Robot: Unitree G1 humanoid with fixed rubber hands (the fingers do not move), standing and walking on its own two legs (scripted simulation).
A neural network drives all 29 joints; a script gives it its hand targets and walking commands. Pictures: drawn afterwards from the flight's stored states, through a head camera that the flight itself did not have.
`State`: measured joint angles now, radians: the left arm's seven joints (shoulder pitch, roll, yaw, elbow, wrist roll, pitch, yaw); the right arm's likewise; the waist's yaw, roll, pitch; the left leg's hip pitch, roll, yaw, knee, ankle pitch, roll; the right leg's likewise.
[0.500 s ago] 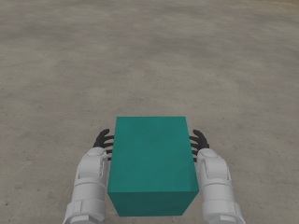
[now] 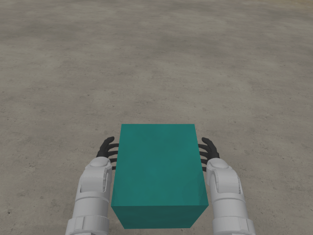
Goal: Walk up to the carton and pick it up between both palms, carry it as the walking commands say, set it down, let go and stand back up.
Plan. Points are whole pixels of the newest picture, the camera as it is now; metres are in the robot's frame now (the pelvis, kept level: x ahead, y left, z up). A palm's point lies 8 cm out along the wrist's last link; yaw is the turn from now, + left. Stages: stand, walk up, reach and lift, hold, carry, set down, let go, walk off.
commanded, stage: reach and lift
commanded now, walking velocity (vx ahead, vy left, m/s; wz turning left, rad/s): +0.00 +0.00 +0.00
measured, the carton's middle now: (157, 179) +0.29 +0.00 -0.03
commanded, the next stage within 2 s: hold in 0.12 s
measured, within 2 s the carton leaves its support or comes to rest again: neither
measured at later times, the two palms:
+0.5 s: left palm (103, 168) +0.28 +0.14 +0.03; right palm (214, 168) +0.28 -0.15 +0.04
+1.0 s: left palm (101, 167) +0.28 +0.15 +0.04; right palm (213, 167) +0.28 -0.14 +0.04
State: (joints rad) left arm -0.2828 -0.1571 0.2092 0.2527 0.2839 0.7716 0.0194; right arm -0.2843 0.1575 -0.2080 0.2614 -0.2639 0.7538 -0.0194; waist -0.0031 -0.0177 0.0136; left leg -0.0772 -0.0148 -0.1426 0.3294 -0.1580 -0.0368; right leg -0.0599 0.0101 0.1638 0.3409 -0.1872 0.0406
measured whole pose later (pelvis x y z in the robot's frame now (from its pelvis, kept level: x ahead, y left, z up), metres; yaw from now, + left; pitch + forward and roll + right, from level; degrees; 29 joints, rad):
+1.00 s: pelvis -0.01 +0.00 -0.01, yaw +0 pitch -4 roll +0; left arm -0.25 -0.15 0.18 0.21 0.26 0.79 0.03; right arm -0.27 0.15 -0.19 0.23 -0.23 0.77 -0.04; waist -0.01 -0.01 -0.04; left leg -0.18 -0.02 -0.15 0.44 -0.19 -0.04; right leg -0.16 0.01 0.12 0.43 -0.21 0.04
